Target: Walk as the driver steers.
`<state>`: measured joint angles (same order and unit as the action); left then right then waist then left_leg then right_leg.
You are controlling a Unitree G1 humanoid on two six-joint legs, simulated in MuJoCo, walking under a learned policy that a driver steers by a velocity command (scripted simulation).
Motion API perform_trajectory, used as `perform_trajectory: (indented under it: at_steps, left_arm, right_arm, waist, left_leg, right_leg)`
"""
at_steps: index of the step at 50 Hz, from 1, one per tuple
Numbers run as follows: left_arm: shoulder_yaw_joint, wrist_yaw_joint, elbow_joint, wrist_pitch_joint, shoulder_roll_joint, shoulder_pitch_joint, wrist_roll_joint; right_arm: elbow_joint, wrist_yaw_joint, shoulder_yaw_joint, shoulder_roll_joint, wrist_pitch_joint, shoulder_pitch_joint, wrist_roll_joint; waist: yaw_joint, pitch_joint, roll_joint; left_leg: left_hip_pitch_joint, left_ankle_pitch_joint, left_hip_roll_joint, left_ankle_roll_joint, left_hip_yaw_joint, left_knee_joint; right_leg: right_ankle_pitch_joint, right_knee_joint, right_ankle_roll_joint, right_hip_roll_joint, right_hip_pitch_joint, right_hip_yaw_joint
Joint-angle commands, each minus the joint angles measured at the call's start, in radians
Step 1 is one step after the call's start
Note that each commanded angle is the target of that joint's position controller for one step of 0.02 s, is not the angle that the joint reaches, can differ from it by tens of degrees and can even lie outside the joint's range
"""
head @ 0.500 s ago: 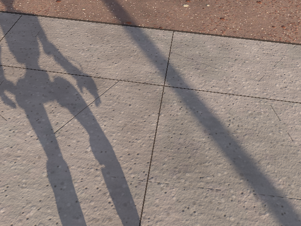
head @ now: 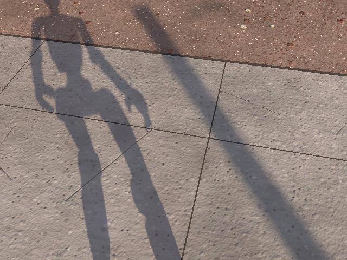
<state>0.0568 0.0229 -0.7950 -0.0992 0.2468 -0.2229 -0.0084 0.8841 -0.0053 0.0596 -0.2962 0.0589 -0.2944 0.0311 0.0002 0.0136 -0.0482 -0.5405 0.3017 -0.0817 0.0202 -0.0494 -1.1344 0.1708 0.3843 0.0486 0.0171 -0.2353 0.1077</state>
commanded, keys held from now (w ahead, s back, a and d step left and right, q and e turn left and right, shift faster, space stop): w+q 0.60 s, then w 0.40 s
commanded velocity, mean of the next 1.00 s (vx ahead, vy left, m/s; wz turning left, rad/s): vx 0.50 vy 0.00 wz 0.42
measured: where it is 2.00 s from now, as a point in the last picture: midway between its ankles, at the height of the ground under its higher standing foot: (128, 186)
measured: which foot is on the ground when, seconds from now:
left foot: up 0.00-0.34, down 0.36-0.86, up 0.88-1.00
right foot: down 0.00-0.38, up 0.40-0.82, down 0.84-1.00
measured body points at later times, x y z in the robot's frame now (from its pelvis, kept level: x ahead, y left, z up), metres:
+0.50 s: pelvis +0.27 +0.08 -0.01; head +0.30 +0.10 +0.44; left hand +0.30 +0.38 -0.13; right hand +0.47 -0.15 -0.11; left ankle +0.30 +0.15 -0.74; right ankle +0.22 -0.11 -0.64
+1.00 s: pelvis +0.56 +0.11 -0.01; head +0.58 +0.11 +0.44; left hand +0.54 +0.40 -0.11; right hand +0.76 -0.09 -0.13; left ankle +0.42 +0.20 -0.65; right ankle +0.63 +0.04 -0.74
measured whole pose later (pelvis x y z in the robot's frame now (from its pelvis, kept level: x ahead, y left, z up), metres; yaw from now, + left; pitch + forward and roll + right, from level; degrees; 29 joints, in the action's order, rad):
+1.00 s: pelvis +0.56 +0.11 -0.01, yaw +26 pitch +2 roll +0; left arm 0.05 0.03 -0.78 -0.10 0.26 -0.23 -0.01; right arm 0.74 0.00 0.06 -0.28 0.06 -0.30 0.01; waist -0.01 0.01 -0.04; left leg -0.44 0.36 0.00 0.04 -0.06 -1.16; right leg 0.17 0.46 0.05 0.05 -0.32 0.03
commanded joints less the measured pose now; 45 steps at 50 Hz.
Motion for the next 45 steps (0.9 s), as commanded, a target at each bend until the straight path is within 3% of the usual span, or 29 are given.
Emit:
perform_trajectory:
  at_steps: [1,4,7,12,13,15,16,17,18,19,20,21,22,23,24,26,29,33,37,40,41,42,43,44,45]
  left_arm:
    - [0.031,-0.004,0.03,-0.031,0.107,0.027,-0.009]
    - [0.038,-0.02,0.001,-0.028,0.125,-0.002,-0.011]
    - [0.044,-0.031,-0.013,-0.02,0.151,-0.022,-0.004]
    - [0.057,-0.039,-0.053,0.015,0.185,-0.109,0.017]
    - [0.059,-0.04,-0.057,0.024,0.192,-0.113,0.021]
    - [0.066,-0.046,-0.05,0.038,0.22,-0.094,0.026]
    - [0.069,-0.05,-0.045,0.047,0.234,-0.085,0.027]
    - [0.069,-0.053,-0.041,0.054,0.241,-0.07,0.03]
    - [0.062,-0.057,-0.03,0.052,0.231,-0.065,0.028]
    - [0.023,-0.047,0.021,0.03,0.103,-0.135,-0.009]
    - [0.008,-0.031,0.044,-0.017,0.098,-0.111,0.009]
    - [0.027,-0.018,0.076,-0.042,0.166,0.014,0.05]
    - [0.022,-0.017,0.087,-0.054,0.157,0.043,0.053]
    - [0.025,-0.026,0.073,-0.055,0.153,0.038,0.029]
    - [0.035,-0.03,0.064,-0.044,0.167,0.022,0.012]
    - [0.038,-0.028,0.067,-0.017,0.154,-0.005,0.001]
    - [0.028,-0.033,0.097,0.001,0.118,0.061,-0.008]
    - [0.007,-0.017,0.124,-0.007,0.082,0.196,0.002]
    - [0.012,0.004,0.151,-0.023,0.117,0.265,0.015]
    - [0.024,0.01,0.153,-0.034,0.147,0.225,0.014]
    - [0.032,0.008,0.136,-0.037,0.158,0.162,0.012]
    - [0.048,0.003,0.108,-0.04,0.19,0.052,0.004]
    - [0.061,-0.001,0.092,-0.042,0.248,-0.101,-0.009]
    - [0.083,0.007,0.044,-0.03,0.315,-0.202,-0.005]
    - [0.059,0.014,0.041,-0.027,0.221,-0.213,0.024]
  right_arm:
    - [-0.057,-0.004,0.018,-0.032,-0.018,-0.04,-0.003]
    - [-0.089,0.005,0.019,-0.026,-0.015,0.029,-0.009]
    - [-0.125,0.026,0.008,-0.009,-0.009,0.135,-0.013]
    - [-0.214,0.058,-0.002,-0.003,-0.009,0.286,-0.01]
    - [-0.23,0.065,0.0,-0.008,-0.01,0.297,-0.01]
    - [-0.247,0.072,0.014,-0.036,-0.013,0.269,-0.008]
    - [-0.241,0.072,0.028,-0.061,-0.016,0.207,-0.006]
    - [-0.216,0.067,0.053,-0.103,-0.017,0.081,-0.003]
    - [-0.175,0.05,0.09,-0.173,-0.022,-0.084,-0.004]
    - [-0.163,0.03,0.118,-0.295,-0.026,-0.134,-0.002]
    - [-0.199,0.035,0.101,-0.276,-0.011,-0.139,-0.011]
    - [-0.191,0.04,0.078,-0.199,-0.001,-0.126,-0.021]
    - [-0.193,0.04,0.068,-0.164,0.007,-0.075,-0.016]
    - [-0.207,0.038,0.058,-0.132,0.008,0.002,-0.012]
    - [-0.227,0.034,0.047,-0.099,0.008,0.057,-0.021]
    - [-0.245,0.027,0.047,-0.102,0.011,0.082,-0.026]
    - [-0.236,0.008,0.057,-0.139,0.014,0.047,-0.02]
    - [-0.214,-0.006,0.053,-0.13,0.006,-0.007,-0.014]
    - [-0.177,-0.004,0.049,-0.129,0.005,-0.074,-0.011]
    - [-0.167,-0.006,0.053,-0.137,-0.002,-0.071,-0.016]
    - [-0.17,-0.006,0.05,-0.132,-0.006,-0.055,-0.016]
    - [-0.176,-0.004,0.039,-0.103,-0.007,-0.048,-0.02]
    - [-0.196,-0.005,0.02,-0.061,-0.006,-0.073,-0.036]
    - [-0.198,-0.005,0.002,0.003,0.009,-0.215,-0.007]
    - [-0.186,-0.005,0.014,-0.084,0.015,-0.169,0.003]
  waist:
    - [0.025,0.002,0.127]
    - [0.013,0.022,0.103]
    - [-0.023,0.05,0.087]
    - [-0.076,0.094,0.072]
    - [-0.072,0.091,0.079]
    - [-0.035,0.042,0.116]
    - [0.006,-0.006,0.138]
    - [0.08,-0.075,0.136]
    - [0.163,-0.162,0.093]
    - [0.098,-0.241,-0.154]
    - [0.093,-0.402,-0.134]
    - [0.133,-0.305,-0.046]
    - [0.098,-0.19,-0.014]
    - [0.048,-0.12,0.045]
    - [0.01,-0.085,0.033]
    - [-0.024,-0.074,0.016]
    - [-0.015,-0.041,0.011]
    - [0.051,-0.024,-0.037]
    - [0.084,-0.003,-0.05]
    - [0.05,0.005,-0.079]
    - [0.012,-0.015,-0.082]
    - [-0.039,-0.091,-0.057]
    - [-0.088,-0.244,0.058]
    - [-0.046,-0.347,0.377]
    - [-0.082,-0.287,0.281]
  left_leg:
    - [-0.115,-0.118,-0.062,-0.008,-0.065,0.007]
    - [-0.167,-0.268,-0.053,-0.015,-0.072,0.154]
    - [-0.139,-0.384,-0.041,-0.007,-0.006,0.331]
    - [-0.205,-0.305,-0.023,0.03,0.063,0.472]
    - [-0.198,-0.26,-0.012,0.042,0.082,0.486]
    - [-0.092,-0.159,0.048,0.077,0.143,0.494]
    - [0.004,-0.108,0.089,0.099,0.172,0.489]
    - [0.18,-0.12,0.134,0.13,0.185,0.531]
    - [0.468,-0.176,0.132,0.174,0.115,0.591]
    - [0.832,-0.126,-0.13,0.322,-0.362,0.618]
    - [0.964,-0.026,-0.272,0.442,-0.803,0.794]
    - [0.917,-0.059,-0.24,0.372,-0.673,0.833]
    - [0.774,-0.125,-0.198,0.332,-0.523,0.83]
    - [0.619,-0.209,-0.152,0.296,-0.415,0.836]
    - [0.501,-0.296,-0.119,0.28,-0.342,0.858]
    - [0.385,-0.38,-0.09,0.285,-0.298,0.896]
    - [0.302,-0.431,-0.053,0.274,-0.218,0.914]
    - [0.284,-0.293,-0.005,0.21,-0.154,0.901]
    - [0.382,-0.223,-0.072,0.199,-0.225,0.85]
    - [0.462,-0.295,-0.117,0.176,-0.279,0.784]
    - [0.468,-0.395,-0.097,0.159,-0.268,0.725]
    - [0.446,-0.497,-0.04,0.133,-0.226,0.582]
    - [0.3,-0.33,0.033,0.092,-0.159,0.298]
    - [-0.071,0.185,0.184,0.013,-0.065,-0.043]
    - [-0.216,0.267,0.143,0.014,-0.14,-0.156]
  right_leg:
    - [-0.171,-0.259,0.148,-0.275,0.053,-0.168]
    - [-0.24,-0.267,0.14,-0.264,0.095,-0.072]
    - [-0.245,-0.277,0.119,-0.254,0.116,0.01]
    - [-0.324,-0.217,0.106,-0.31,0.302,0.06]
    - [-0.39,-0.185,0.097,-0.318,0.333,0.072]
    - [-0.705,-0.068,0.074,-0.318,0.363,0.102]
    - [-0.866,0.04,0.062,-0.312,0.363,0.114]
    - [-0.926,0.217,0.041,-0.288,0.319,0.133]
    - [-0.769,0.469,-0.001,-0.247,0.147,0.142]
    - [0.021,0.848,-0.067,-0.1,-0.298,0.121]
    - [0.444,1.028,-0.072,0.028,-0.487,-0.133]
    - [0.365,1.039,-0.048,-0.031,-0.589,-0.205]
    - [0.277,0.961,-0.029,-0.074,-0.593,-0.194]
    - [0.216,0.869,-0.031,-0.113,-0.533,-0.189]
    - [0.177,0.804,-0.039,-0.139,-0.456,-0.19]
    - [0.137,0.738,-0.066,-0.144,-0.378,-0.18]
    - [0.016,0.572,-0.11,-0.122,-0.378,-0.156]
    - [-0.252,0.258,-0.115,-0.071,-0.302,-0.138]
    - [-0.257,0.154,-0.079,-0.059,-0.298,-0.155]
    - [-0.132,0.114,-0.03,-0.051,-0.263,-0.146]
    - [-0.12,0.079,-0.008,-0.033,-0.18,-0.121]
    - [-0.142,0.077,0.027,-0.047,-0.015,-0.129]
    - [-0.163,0.109,0.101,-0.209,0.26,-0.306]
    - [0.083,-0.008,0.265,-0.398,0.568,-0.766]
    - [0.339,-0.094,0.248,-0.405,0.556,-0.887]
